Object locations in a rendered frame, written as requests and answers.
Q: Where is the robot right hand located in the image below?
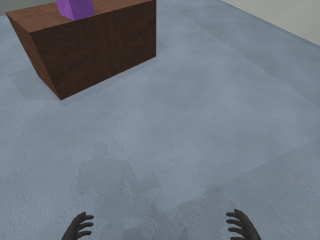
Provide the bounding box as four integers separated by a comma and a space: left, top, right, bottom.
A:
226, 209, 261, 240

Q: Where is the carton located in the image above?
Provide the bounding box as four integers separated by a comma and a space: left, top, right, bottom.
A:
55, 0, 95, 21

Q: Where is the pedestal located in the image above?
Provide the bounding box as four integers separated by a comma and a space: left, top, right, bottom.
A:
5, 0, 157, 100

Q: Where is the robot left hand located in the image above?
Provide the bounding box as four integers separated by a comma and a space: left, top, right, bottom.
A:
61, 212, 94, 240

